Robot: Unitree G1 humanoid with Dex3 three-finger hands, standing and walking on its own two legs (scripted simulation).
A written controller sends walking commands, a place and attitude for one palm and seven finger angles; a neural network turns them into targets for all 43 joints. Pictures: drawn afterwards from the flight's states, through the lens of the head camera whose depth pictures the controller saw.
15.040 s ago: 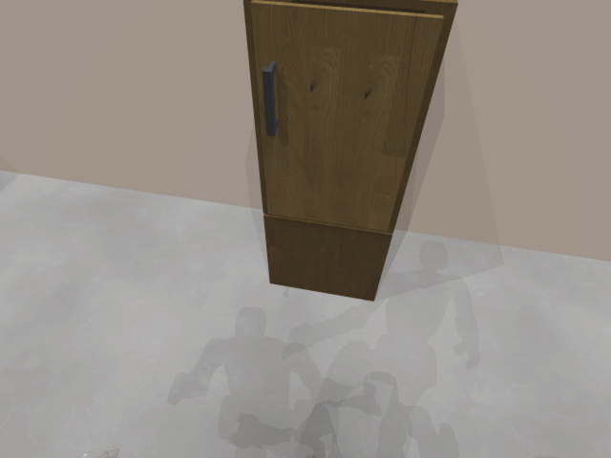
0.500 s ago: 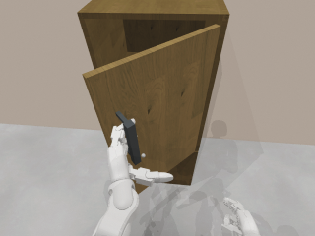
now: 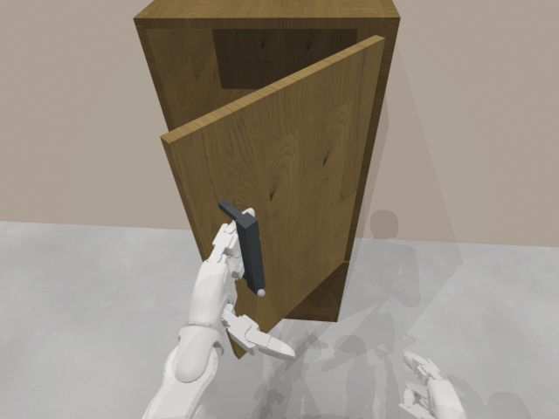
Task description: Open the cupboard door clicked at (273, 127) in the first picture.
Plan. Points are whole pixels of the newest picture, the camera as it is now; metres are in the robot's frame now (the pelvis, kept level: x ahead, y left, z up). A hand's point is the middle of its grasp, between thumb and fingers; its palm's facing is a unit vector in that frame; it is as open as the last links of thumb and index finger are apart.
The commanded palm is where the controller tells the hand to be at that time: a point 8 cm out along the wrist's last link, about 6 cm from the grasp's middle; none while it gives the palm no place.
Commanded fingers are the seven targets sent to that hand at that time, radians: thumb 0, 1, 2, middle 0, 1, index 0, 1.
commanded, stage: slide the hand sideways off the handle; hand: left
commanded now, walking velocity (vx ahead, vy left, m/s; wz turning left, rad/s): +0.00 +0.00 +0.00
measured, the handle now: (242, 248) +0.33 +0.07 +0.09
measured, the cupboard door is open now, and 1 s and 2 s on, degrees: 49 49 49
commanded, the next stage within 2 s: draw the hand back to the body in 0.84 s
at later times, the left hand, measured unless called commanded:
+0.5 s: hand (222, 326) +0.22 +0.08 +0.09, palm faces -0.07 -1.00 -0.01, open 16.3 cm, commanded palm +0.19 +0.14 +0.09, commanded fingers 0.00 -0.50 0.30 -0.15 -0.30 -0.15 -0.30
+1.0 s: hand (185, 356) +0.18 +0.12 +0.09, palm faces -0.07 -1.00 -0.01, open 16.3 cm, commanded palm +0.16 +0.18 +0.10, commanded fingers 0.00 -0.50 0.30 -0.15 -0.30 -0.15 -0.30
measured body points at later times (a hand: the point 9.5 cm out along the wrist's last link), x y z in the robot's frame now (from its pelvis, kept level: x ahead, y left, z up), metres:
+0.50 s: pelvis +0.01 -0.01 -0.01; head +0.02 -0.03 +0.44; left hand +0.21 +0.14 +0.09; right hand +0.20 -0.23 -0.08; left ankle +0.06 +0.15 -0.70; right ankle -0.03 -0.12 -0.70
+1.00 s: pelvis +0.01 +0.00 -0.02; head +0.01 -0.02 +0.43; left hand +0.18 +0.17 +0.09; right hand +0.20 -0.23 -0.08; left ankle +0.06 +0.15 -0.70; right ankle -0.03 -0.12 -0.70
